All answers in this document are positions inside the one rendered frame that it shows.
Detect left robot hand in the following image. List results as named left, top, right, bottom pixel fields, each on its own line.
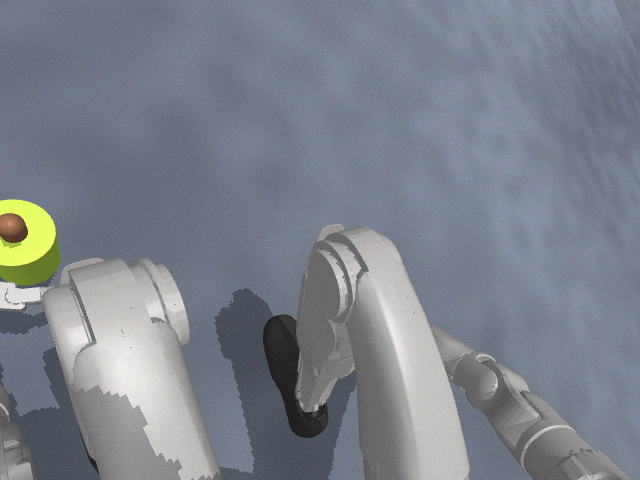
left=0, top=281, right=55, bottom=312

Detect bottle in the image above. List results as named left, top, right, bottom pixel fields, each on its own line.
left=0, top=199, right=60, bottom=286

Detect right robot arm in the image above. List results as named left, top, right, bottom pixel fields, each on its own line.
left=453, top=351, right=631, bottom=480

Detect right robot hand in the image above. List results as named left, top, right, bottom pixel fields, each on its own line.
left=429, top=324, right=476, bottom=384

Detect left robot foot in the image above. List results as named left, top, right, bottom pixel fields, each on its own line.
left=79, top=428, right=100, bottom=476

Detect left robot arm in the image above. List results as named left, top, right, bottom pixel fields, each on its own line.
left=0, top=385, right=37, bottom=480

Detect right robot foot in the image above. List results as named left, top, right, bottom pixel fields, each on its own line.
left=263, top=314, right=328, bottom=438

